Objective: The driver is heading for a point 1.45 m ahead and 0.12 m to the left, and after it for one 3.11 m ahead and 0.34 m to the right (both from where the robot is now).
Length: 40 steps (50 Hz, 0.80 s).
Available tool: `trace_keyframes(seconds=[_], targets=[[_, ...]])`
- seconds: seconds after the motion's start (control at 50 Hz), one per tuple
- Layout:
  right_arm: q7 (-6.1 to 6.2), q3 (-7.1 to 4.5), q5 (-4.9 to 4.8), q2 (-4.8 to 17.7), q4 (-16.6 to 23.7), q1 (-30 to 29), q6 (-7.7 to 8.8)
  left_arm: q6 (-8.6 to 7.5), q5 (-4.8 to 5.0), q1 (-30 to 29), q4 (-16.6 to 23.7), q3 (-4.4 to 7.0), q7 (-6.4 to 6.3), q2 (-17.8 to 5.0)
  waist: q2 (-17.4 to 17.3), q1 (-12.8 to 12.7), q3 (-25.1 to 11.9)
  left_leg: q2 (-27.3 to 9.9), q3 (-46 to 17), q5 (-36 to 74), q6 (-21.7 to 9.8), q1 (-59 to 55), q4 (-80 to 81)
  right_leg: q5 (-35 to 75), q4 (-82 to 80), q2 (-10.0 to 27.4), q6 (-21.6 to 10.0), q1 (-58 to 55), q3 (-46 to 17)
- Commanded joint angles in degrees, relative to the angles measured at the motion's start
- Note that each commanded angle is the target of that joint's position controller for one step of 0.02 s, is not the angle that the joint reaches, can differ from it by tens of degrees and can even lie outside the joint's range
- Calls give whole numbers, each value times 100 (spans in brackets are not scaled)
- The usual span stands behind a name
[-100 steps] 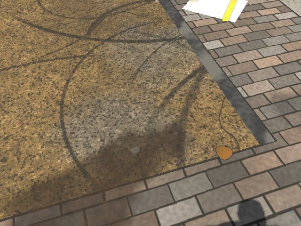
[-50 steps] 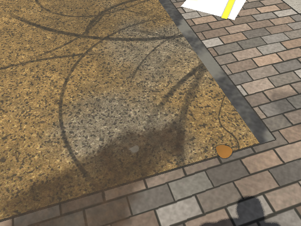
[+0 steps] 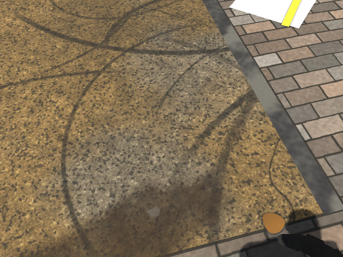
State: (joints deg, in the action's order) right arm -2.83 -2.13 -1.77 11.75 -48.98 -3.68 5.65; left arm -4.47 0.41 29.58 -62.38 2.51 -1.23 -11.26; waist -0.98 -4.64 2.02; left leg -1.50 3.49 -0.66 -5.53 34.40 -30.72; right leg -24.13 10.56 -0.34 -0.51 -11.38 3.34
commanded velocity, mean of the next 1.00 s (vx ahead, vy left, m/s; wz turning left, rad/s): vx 0.27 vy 0.00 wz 0.00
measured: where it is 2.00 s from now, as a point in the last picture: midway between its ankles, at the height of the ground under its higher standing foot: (188, 239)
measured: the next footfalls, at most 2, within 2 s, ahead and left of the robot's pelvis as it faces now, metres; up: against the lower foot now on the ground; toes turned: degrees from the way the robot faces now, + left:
left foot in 0.02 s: +0.22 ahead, +0.11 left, +0.00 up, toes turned +3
right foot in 0.54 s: +0.50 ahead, -0.12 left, +0.00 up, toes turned -2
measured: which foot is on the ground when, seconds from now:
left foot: up 0.00-0.00, down 0.02-0.56, up 0.58-0.84, down 0.86-1.00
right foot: down 0.00-0.04, up 0.06-0.52, down 0.54-1.00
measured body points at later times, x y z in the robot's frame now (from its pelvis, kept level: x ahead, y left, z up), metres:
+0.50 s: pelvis +0.28 +0.00 +0.02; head +0.31 +0.00 +0.47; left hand +0.48 +0.23 -0.09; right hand +0.25 -0.26 -0.13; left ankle +0.18 +0.11 -0.72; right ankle +0.46 -0.13 -0.69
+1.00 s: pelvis +0.40 -0.02 +0.02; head +0.40 +0.00 +0.47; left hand +0.49 +0.23 -0.13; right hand +0.43 -0.27 -0.13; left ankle +0.39 +0.12 -0.72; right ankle +0.46 -0.12 -0.72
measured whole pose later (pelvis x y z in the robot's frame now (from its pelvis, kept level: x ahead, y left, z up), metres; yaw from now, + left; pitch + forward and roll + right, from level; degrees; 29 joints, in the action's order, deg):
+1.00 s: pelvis +0.40 -0.02 +0.02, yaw +1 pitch +0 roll -1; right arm 2.2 -2.6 0.5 11.6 -61.2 14.3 0.6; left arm -1.1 -0.6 9.0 -56.7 2.1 -1.5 -11.7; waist 1.1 0.1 -0.1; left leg -2.8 -0.1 -16.3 1.8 14.2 -30.3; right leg -8.8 26.5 -1.0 -1.9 17.9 3.7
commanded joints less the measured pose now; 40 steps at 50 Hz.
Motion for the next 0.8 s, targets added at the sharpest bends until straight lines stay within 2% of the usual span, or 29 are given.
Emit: trace_keyframes(seconds=[0.02,0.04,0.06,0.08,0.1,0.12,0.14,0.16,0.18,0.2,0.22,0.28,0.32,0.36,0.4,0.46,0.5,0.52,0.54,0.56,0.58,0.6,0.62,0.64,0.66,0.7,0.72,0.76,0.8], targets=[[44,-425,-21,1109,-145,1534,66,55,-32,-197,270,195,-15,-1012,923,1321,-782,399,202,-180,-402,-2485,19,6573,2385,1227,-517,759,-134],[114,-542,68,1532,-375,2607,28,46,-103,-231,431,104,14,-818,327,1624,-1599,-741,-1155,-452,-772,-4436,-138,4651,4256,890,-355,2284,-23],[77,-557,169,1759,-524,2982,22,-92,-24,601,435,-150,113,158,-1325,1041,-2613,-2166,-4306,-1890,-1764,-6110,785,-327,6343,-326,-47,4325,-476],[75,-412,137,1241,-532,2791,28,-278,148,98,436,-24,147,-396,-935,1238,-2356,-1968,-4748,-2148,-1499,-5856,1388,-719,7065,-157,-204,4925,-1253],[85,-338,93,997,-456,2190,55,-362,280,-513,677,64,144,-708,-771,1094,-1375,-1813,-3726,-1670,-1214,-5017,1450,-332,7166,145,-286,5363,-1035],[72,-268,103,824,-321,1628,93,-396,253,-875,778,83,86,-798,-81,876,-924,-1639,-2937,-890,-1040,-3983,1591,245,6866,477,-317,5105,-915],[41,-228,172,673,-305,1342,130,-360,159,-1020,797,157,28,-806,124,660,-620,-1438,-2374,-349,-924,-3148,1731,560,6520,680,-312,4785,-830],[23,-175,232,524,-353,1262,155,-267,118,-837,777,184,9,-707,7,428,-556,-1252,-1976,-203,-869,-2666,1905,724,6312,849,-332,4392,-872],[14,-161,227,486,-428,1317,157,-181,112,-696,756,182,-4,-548,-132,335,-488,-1171,-1785,-225,-891,-2398,2067,761,6118,900,-329,4217,-849],[35,-166,205,542,-489,1404,161,-114,112,-677,774,178,-14,-455,-193,283,-365,-1121,-1601,-231,-929,-2190,2216,759,5909,953,-302,4197,-802],[73,-176,193,627,-543,1483,165,-64,106,-820,843,187,-22,-459,-223,258,-207,-1095,-1446,-231,-950,-2019,2346,845,5667,1002,-251,4305,-755],[221,-222,195,888,-627,1813,140,-31,12,-1615,1147,225,-31,-601,-145,395,68,-1082,-1235,-182,-960,-2133,2556,1698,4719,1080,-39,4998,-674],[281,-226,174,933,-650,2009,98,-56,-1,-2041,1274,213,8,-571,-135,511,112,-980,-1020,-66,-827,-2317,2557,2367,3920,1013,5,5119,-598],[312,-205,171,941,-667,2104,56,-96,-9,-2448,1366,162,55,-468,-138,607,208,-758,-579,840,-639,-2250,2391,2896,2994,771,11,4733,-369],[325,-202,158,989,-770,2380,8,-116,-6,-2790,1436,116,111,-405,-193,761,133,-700,-374,1392,-544,-2385,2138,3172,2508,508,35,4342,-159],[350,-193,130,972,-883,2515,-101,-130,4,-2965,1526,117,202,-523,-350,776,-15,-911,-467,1787,-427,-3021,1573,2984,2055,355,-102,4201,-257],[378,-227,104,1058,-881,2311,-155,-165,-40,-2601,1459,195,232,-766,-435,485,-259,-1005,-595,2049,-245,-3333,1028,2753,1730,244,-286,3736,-309],[392,-224,92,1047,-850,2174,-174,-188,-84,-2051,1263,272,219,-923,-375,204,-523,-816,-524,2299,-101,-3339,442,3051,1449,113,-402,3054,-214],[392,-186,157,935,-823,2346,-167,-217,-149,-1499,1100,378,188,-1302,19,85,-991,-424,-300,1687,149,-2978,-528,5072,1528,492,-572,2000,-464],[352,-13,267,374,-887,3110,-119,-177,-279,-1052,1040,397,162,-1605,1081,323,-1921,125,-151,-1068,488,-1336,-2338,7137,2068,1859,-1396,-141,-1835],[311,65,156,211,-1084,3502,-113,-99,-174,-883,956,271,191,-1178,1612,296,-2713,419,-594,-3880,673,-788,-3498,7041,1748,2515,-2013,-607,-2905],[298,-77,51,741,-1067,3213,-157,-52,-80,-1136,1033,201,239,-996,1035,264,-2425,175,-976,-3919,666,-636,-3926,5733,1488,2232,-1816,48,-2719],[338,-114,-4,827,-918,2677,-230,-19,-56,-1682,1145,167,228,-927,709,347,-1720,-16,-829,-3641,680,-351,-3935,4675,1250,2002,-1559,792,-2306],[404,-134,29,767,-874,2346,-330,3,-80,-2133,1212,103,213,-803,421,451,-1166,-189,-706,-3367,722,-352,-3634,3837,939,1764,-1399,1640,-1940],[473,-160,95,726,-849,2283,-441,5,-135,-2425,1250,74,187,-730,493,615,-939,-382,-758,-3002,730,-726,-3193,3210,700,1635,-1252,2352,-1743],[550,-132,147,505,-911,2420,-578,55,-240,-2625,1217,96,171,-781,766,773,-759,-315,-544,-2649,745,-1458,-2372,2599,403,1300,-1161,3172,-1305],[583,-125,163,443,-945,2465,-599,63,-266,-2597,1189,97,151,-774,800,789,-799,-281,-496,-2566,737,-1663,-2012,2495,361,1247,-1187,3264,-1199],[604,-116,174,434,-967,2382,-635,83,-212,-2518,1130,96,104,-780,813,732,-914,-245,-445,-2141,707,-1944,-1374,1928,292,1226,-1204,3226,-1156],[579,-132,195,475,-995,2303,-662,143,-124,-2563,1091,88,57,-804,786,768,-857,-190,-351,-1507,656,-2300,-725,782,220,1167,-1082,3367,-1141]])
